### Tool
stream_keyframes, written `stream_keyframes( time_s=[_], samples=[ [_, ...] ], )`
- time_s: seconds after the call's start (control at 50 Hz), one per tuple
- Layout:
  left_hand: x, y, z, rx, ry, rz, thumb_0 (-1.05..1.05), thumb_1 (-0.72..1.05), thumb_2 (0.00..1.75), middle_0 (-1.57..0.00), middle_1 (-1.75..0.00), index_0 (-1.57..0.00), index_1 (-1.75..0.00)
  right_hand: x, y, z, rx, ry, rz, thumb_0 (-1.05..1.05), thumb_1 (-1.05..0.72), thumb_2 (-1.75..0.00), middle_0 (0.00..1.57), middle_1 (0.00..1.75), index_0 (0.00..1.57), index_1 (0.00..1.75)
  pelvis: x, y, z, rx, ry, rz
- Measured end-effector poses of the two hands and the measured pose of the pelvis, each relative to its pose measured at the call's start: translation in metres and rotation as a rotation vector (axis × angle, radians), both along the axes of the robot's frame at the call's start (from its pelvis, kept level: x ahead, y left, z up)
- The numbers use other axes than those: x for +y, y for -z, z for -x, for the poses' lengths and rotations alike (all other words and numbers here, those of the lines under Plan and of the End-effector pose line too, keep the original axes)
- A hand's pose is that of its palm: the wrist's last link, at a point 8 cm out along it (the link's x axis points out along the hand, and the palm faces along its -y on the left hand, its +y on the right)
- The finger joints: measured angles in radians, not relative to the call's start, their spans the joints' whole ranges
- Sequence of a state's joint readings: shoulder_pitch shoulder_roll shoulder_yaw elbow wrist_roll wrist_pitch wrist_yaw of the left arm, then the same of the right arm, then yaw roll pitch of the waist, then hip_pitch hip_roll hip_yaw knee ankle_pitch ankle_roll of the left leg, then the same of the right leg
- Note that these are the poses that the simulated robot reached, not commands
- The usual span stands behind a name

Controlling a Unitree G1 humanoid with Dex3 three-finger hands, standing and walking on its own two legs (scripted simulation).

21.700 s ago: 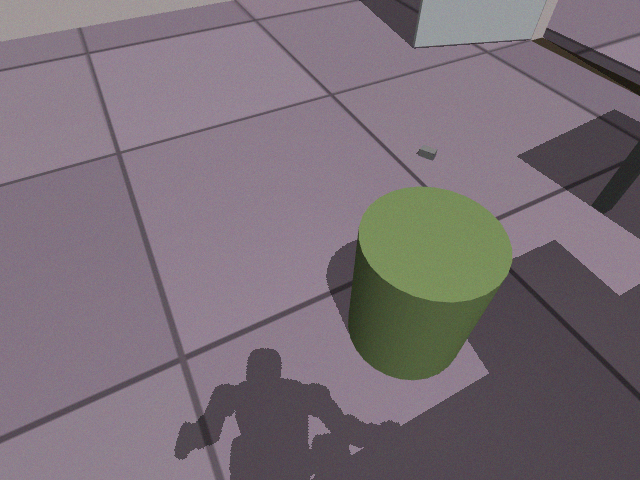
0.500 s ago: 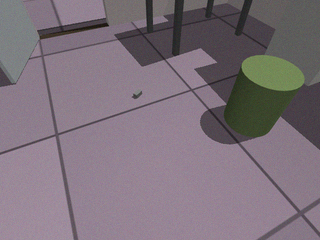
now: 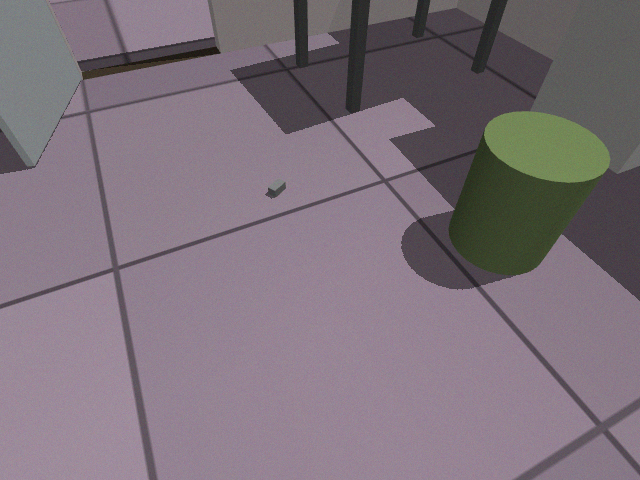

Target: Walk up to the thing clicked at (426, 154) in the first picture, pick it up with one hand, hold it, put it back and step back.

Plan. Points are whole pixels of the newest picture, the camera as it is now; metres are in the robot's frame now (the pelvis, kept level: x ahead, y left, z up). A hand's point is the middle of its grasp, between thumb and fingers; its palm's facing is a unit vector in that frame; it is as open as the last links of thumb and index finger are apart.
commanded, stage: stand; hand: left
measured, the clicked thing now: (277, 187) +1.44 +0.18 -0.76
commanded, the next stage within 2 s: walk up in 0.34 s
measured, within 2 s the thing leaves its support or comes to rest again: neither
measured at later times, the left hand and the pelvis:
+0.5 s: hand out of the picture +0.09 +0.26 -0.15, palm faces -0.07 -0.93 -0.37, open 7.4 cm; pelvis +0.02 -0.02 +0.00, yaw -2 degrees
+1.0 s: hand (156, 442) +0.22 +0.25 -0.18, palm faces +0.02 -0.93 -0.36, open 7.4 cm; pelvis +0.21 -0.03 -0.03, yaw +1 degrees
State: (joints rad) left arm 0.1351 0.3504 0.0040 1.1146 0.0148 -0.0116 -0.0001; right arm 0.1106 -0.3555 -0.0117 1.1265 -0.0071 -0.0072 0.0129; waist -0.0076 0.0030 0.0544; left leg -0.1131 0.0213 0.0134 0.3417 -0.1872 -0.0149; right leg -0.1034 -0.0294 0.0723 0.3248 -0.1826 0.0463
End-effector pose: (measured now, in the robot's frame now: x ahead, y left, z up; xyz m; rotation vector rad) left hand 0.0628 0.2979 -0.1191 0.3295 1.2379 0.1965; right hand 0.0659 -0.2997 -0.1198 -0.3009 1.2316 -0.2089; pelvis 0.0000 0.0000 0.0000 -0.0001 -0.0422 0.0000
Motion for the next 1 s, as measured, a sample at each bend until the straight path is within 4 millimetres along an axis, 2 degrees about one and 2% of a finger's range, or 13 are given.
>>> stream_keyframes(
  time_s=[0.4, 0.46, 0.52, 0.6, 0.64, 0.68, 0.74, 0.8, 0.9, 1.0],
  samples=[
    [0.002, -0.001, 0.0, -0.004, 0.007, 0.009, 0.0, 0.9, 0.9, -0.21, -0.3, -0.21, -0.3, -0.004, -0.001, 0.001, -0.023, 0.004, -0.015, 0.01, -0.9, -0.9, 0.2, 0.3, 0.2, 0.3, -0.002, 0.001, -0.005, 0.01, 0.011, -0.007],
    [0.005, -0.006, -0.01, -0.001, 0.029, -0.007, 0.01, 0.9, 0.9, -0.21, -0.3, -0.21, -0.3, -0.017, -0.003, 0.003, -0.058, 0.028, -0.012, 0.0, -0.9, -0.9, 0.2, 0.3, 0.2, 0.3, -0.009, 0.003, -0.012, 0.015, 0.032, -0.005],
    [0.004, -0.013, -0.028, -0.018, 0.05, -0.026, 0.01, 0.9, 0.9, -0.21, -0.3, -0.21, -0.3, -0.038, -0.003, 0.009, -0.042, 0.045, 0.001, 0.0, -0.9, -0.9, 0.21, 0.3, 0.2, 0.3, -0.022, 0.004, -0.023, 0.011, 0.044, -0.012],
    [-0.002, -0.018, -0.048, -0.072, 0.055, -0.079, 0.0, 0.9, 0.9, -0.21, -0.3, -0.21, -0.3, -0.074, 0.012, 0.0, 0.0, 0.054, 0.024, 0.01, -0.9, -0.9, 0.21, 0.3, 0.2, 0.3, -0.043, 0.018, -0.044, -0.001, 0.048, -0.009],
    [-0.006, -0.018, -0.048, -0.091, 0.029, -0.105, 0.0, 0.9, 0.9, -0.21, -0.3, -0.21, -0.3, -0.085, 0.018, -0.015, 0.023, 0.046, 0.036, 0.01, -0.9, -0.9, 0.2, 0.3, 0.2, 0.3, -0.049, 0.022, -0.055, -0.005, 0.035, 0.008],
    [-0.012, -0.022, -0.044, -0.073, 0.004, -0.105, 0.0, 0.9, 0.9, -0.21, -0.3, -0.21, -0.3, -0.088, 0.016, -0.036, 0.012, 0.036, 0.028, 0.01, -0.9, -0.9, 0.2, 0.3, 0.2, 0.3, -0.051, 0.018, -0.067, -0.01, 0.033, 0.019],
    [-0.019, -0.026, -0.043, -0.031, -0.026, -0.093, 0.0, 0.9, 0.9, -0.21, -0.3, -0.21, -0.3, -0.086, 0.008, -0.072, -0.035, 0.007, 0.009, 0.01, -0.9, -0.9, 0.2, 0.3, 0.2, 0.3, -0.052, 0.01, -0.089, -0.013, 0.024, 0.029],
    [-0.022, -0.024, -0.053, -0.01, -0.044, -0.076, 0.0, 0.9, 0.9, -0.21, -0.3, -0.21, -0.3, -0.08, 0.001, -0.106, -0.057, -0.027, -0.009, 0.01, -0.9, -0.9, 0.2, 0.3, 0.2, 0.3, -0.053, 0.007, -0.112, -0.01, 0.011, 0.031],
    [-0.019, -0.009, -0.091, -0.003, -0.059, -0.043, 0.01, 0.9, 0.9, -0.21, -0.3, -0.21, -0.3, -0.065, -0.004, -0.168, -0.051, -0.091, -0.011, 0.01, -0.9, -0.9, 0.2, 0.3, 0.2, 0.3, -0.047, 0.011, -0.157, -0.004, -0.01, 0.041],
    [-0.002, 0.02, -0.15, 0.002, -0.052, -0.013, 0.01, 0.9, 0.9, -0.21, -0.3, -0.21, -0.3, -0.044, -0.001, -0.244, -0.096, -0.123, 0.025, 0.01, -0.9, -0.9, 0.2, 0.3, 0.2, 0.3, -0.028, 0.028, -0.214, -0.003, -0.019, 0.023]
  ],
)
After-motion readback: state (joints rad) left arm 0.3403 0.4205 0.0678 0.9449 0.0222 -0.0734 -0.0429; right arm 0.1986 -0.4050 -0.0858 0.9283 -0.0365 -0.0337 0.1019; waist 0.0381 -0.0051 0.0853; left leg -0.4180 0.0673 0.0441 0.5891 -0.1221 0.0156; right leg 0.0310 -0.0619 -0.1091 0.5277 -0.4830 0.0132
